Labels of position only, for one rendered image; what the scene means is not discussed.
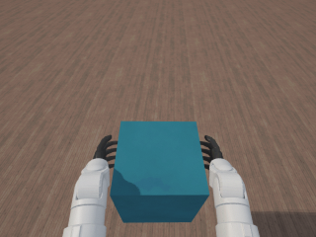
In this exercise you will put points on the right robot hand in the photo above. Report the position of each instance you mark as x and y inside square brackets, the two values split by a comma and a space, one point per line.
[213, 152]

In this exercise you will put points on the robot left forearm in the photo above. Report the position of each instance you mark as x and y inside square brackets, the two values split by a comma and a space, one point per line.
[89, 202]

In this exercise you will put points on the robot right forearm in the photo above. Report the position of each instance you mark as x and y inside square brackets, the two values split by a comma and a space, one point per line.
[231, 202]

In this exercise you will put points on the carton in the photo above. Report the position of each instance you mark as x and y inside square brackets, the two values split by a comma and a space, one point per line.
[159, 174]

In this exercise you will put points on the left robot hand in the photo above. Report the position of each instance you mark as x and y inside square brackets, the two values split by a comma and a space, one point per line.
[102, 151]

